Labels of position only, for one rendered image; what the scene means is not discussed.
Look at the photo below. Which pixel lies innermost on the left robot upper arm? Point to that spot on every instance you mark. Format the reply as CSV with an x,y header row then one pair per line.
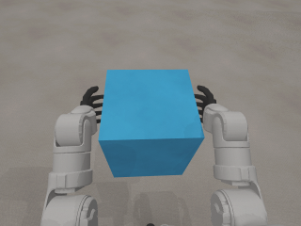
x,y
71,210

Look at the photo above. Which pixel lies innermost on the carton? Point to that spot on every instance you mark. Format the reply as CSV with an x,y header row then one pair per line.
x,y
150,125

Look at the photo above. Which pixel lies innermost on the robot left forearm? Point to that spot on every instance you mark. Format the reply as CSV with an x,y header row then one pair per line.
x,y
71,159

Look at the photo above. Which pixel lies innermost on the robot right hand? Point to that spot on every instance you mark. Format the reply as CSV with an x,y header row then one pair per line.
x,y
207,100

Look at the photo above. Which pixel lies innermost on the robot left hand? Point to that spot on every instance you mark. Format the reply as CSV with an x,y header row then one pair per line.
x,y
88,100

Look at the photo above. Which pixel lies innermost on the robot right forearm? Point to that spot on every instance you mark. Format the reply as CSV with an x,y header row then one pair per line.
x,y
231,143

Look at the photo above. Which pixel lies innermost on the right robot upper arm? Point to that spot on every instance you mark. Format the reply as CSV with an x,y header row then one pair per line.
x,y
238,207

